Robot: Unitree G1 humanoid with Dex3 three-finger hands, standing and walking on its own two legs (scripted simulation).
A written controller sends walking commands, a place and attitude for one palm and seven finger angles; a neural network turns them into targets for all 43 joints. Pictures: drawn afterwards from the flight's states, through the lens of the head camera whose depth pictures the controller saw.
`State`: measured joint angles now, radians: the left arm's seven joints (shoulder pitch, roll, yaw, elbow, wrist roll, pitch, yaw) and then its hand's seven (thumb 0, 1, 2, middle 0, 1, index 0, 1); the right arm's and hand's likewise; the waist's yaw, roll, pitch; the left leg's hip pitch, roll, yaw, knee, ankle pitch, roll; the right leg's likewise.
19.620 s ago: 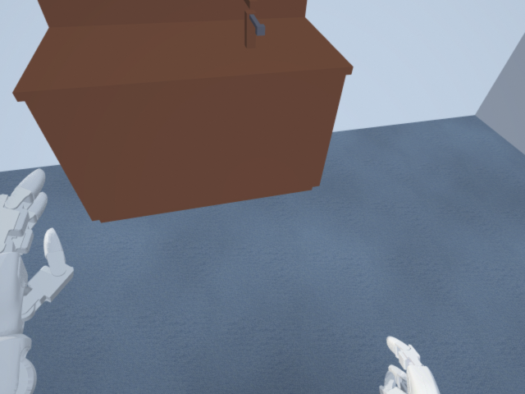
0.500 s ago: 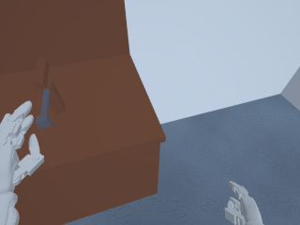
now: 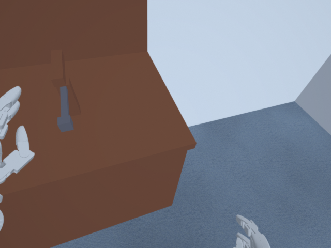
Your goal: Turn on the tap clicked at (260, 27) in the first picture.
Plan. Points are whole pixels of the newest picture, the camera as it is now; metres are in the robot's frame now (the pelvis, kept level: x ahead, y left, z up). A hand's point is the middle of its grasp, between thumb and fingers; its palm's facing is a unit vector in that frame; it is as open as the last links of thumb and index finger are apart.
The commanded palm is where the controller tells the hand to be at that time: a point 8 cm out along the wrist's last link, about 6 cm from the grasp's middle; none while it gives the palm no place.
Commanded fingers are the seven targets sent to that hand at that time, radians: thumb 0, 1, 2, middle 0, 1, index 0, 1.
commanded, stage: come to a stop and stand still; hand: left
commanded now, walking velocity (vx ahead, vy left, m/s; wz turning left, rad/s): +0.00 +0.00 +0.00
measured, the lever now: (65, 123) +0.35 +0.29 +0.09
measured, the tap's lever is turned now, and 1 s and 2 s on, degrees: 0 0 0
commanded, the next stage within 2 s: look again from close up in 0.98 s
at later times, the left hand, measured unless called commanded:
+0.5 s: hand (53, 141) +0.25 +0.23 +0.17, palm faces +0.38 -0.84 -0.38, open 7.4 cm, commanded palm +0.19 +0.27 +0.18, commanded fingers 0.00 0.90 0.90 -0.20 -0.30 -0.20 -0.30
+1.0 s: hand (78, 142) +0.26 +0.20 +0.16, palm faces +0.36 -0.86 -0.36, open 7.4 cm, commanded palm +0.20 +0.23 +0.18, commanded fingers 0.00 0.90 0.90 -0.20 -0.30 -0.20 -0.30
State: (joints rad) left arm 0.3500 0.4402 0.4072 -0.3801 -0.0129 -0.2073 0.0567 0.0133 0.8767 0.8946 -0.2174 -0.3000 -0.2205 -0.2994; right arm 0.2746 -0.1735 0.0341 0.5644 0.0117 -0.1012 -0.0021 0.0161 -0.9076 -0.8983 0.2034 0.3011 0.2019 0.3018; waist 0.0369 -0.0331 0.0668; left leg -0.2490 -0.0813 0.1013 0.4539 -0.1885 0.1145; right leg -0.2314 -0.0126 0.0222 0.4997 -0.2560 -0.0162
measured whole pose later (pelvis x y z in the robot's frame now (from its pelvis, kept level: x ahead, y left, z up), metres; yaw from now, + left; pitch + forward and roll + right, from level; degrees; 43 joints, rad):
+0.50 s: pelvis +0.03 -0.01 +0.00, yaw +0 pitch -1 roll -1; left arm 0.39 0.37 0.35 -0.47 -0.02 -0.21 0.08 0.01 0.89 0.90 -0.21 -0.30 -0.21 -0.30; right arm 0.21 -0.20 0.02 0.56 0.01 -0.09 0.00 0.02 -0.91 -0.90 0.20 0.30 0.20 0.30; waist 0.03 -0.02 0.03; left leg -0.22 -0.06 0.08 0.45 -0.22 0.09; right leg -0.18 0.00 0.00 0.44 -0.25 0.01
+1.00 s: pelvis +0.04 -0.05 +0.01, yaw +0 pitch +0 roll -1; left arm 0.41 0.36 0.33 -0.40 -0.05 -0.17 0.09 0.01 0.89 0.90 -0.21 -0.30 -0.21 -0.30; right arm 0.22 -0.22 0.01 0.58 0.02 -0.07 -0.04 0.02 -0.91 -0.90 0.20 0.30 0.20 0.30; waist 0.01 0.00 -0.01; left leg -0.22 -0.01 0.07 0.45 -0.23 0.05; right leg -0.16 0.05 -0.02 0.39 -0.24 -0.03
